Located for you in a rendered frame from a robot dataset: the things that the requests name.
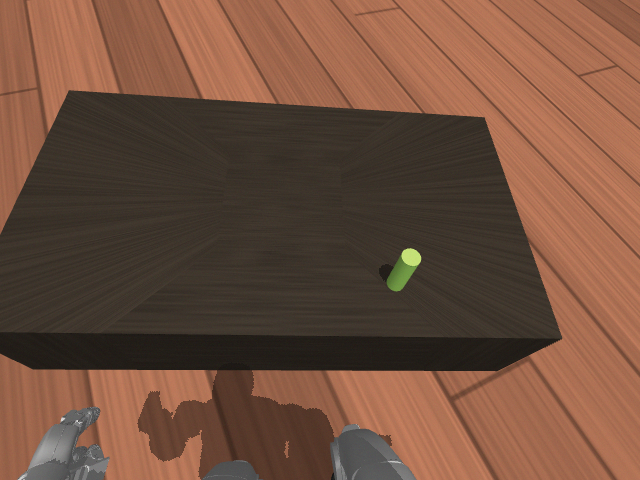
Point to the left robot hand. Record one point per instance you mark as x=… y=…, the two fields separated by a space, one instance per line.
x=59 y=442

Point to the left robot arm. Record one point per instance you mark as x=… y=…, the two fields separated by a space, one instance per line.
x=47 y=471

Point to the can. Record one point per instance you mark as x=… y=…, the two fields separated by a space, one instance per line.
x=403 y=269

